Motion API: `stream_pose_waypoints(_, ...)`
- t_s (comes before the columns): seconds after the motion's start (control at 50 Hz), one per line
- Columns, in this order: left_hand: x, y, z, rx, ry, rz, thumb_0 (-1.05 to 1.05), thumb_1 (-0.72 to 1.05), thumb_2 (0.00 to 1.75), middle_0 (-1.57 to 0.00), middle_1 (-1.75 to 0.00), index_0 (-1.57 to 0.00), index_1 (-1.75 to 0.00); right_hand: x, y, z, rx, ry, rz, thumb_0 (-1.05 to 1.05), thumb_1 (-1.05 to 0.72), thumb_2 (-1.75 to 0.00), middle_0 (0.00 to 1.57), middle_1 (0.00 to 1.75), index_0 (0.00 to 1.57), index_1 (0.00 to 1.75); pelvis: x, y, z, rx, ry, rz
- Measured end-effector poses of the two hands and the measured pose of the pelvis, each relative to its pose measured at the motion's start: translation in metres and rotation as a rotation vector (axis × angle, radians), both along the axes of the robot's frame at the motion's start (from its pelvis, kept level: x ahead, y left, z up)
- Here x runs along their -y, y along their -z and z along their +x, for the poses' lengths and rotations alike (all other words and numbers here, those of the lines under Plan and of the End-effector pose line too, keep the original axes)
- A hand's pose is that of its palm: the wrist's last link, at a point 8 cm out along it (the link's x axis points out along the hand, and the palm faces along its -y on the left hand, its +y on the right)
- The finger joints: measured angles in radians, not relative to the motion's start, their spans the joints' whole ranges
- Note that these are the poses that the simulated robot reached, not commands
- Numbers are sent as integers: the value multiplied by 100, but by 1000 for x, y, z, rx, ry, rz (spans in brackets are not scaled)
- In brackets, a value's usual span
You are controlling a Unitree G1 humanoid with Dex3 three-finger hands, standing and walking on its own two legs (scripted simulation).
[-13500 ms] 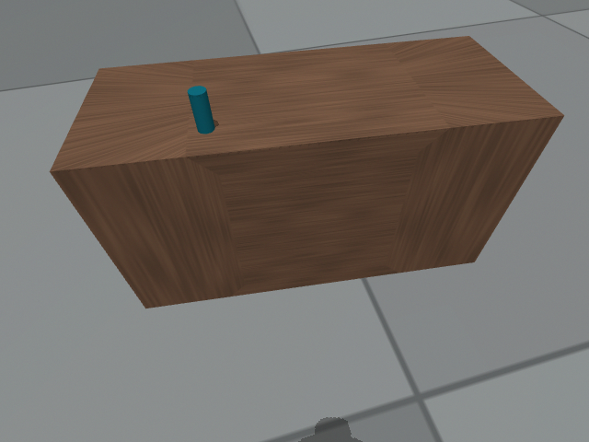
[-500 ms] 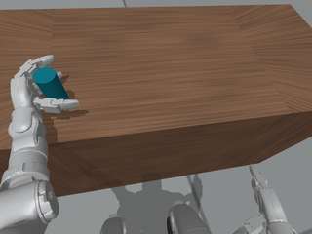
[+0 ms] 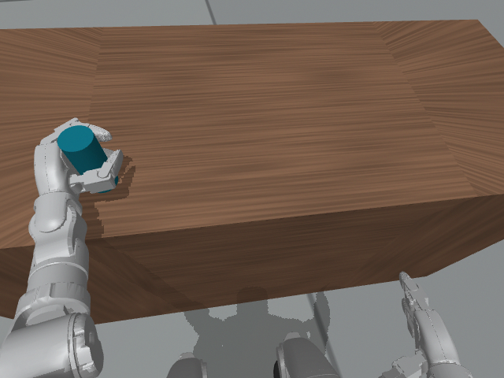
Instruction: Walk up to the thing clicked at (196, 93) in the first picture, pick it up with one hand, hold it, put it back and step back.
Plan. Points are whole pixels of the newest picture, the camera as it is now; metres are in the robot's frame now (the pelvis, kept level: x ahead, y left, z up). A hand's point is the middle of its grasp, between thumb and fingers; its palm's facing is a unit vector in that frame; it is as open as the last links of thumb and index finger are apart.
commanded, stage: settle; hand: left
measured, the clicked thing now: (91, 161) +0.45 +0.22 +0.06
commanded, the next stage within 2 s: lift in 0.88 s
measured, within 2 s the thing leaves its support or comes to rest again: leaves its support in 0.14 s
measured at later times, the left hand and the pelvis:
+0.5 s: hand (84, 139) +0.46 +0.21 +0.10, palm faces +0.15 -0.99 -0.01, open 6.1 cm; pelvis +0.00 +0.01 +0.01, yaw +0 degrees
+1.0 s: hand (79, 123) +0.46 +0.21 +0.13, palm faces +0.15 -0.99 -0.01, open 6.1 cm; pelvis +0.00 +0.00 +0.03, yaw +0 degrees
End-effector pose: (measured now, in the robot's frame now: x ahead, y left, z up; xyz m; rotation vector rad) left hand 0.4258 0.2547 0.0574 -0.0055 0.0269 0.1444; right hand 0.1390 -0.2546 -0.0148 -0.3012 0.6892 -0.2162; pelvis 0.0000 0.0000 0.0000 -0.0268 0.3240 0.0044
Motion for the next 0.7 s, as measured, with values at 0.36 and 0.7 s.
stream_pose_waypoints(0.36, -7, -39, 0, 9, -6, 12, -3, 4, 115, -94, -111, -98, -112, -3, -5, 2, 7, 17, 18, -1, 53, -5, 6, 5, 5, 5, -3, -11, 1, 51, 2, 4)
stream_pose_waypoints(0.7, -4, -56, 7, -9, -2, 7, -3, 4, 116, -94, -111, -98, -112, 0, -4, 0, -10, 57, 31, -1, 54, -5, 6, 5, 5, 5, -6, -19, 3, 71, 10, 8)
